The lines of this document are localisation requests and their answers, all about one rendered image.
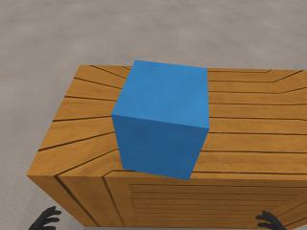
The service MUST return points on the robot right hand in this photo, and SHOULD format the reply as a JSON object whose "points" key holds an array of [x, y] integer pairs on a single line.
{"points": [[274, 224]]}

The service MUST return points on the carton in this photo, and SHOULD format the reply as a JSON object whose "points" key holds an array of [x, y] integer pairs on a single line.
{"points": [[161, 118]]}

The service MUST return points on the pedestal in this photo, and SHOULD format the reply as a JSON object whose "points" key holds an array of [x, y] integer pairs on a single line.
{"points": [[253, 159]]}

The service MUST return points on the robot left hand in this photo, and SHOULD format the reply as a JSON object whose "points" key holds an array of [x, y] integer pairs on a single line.
{"points": [[44, 219]]}

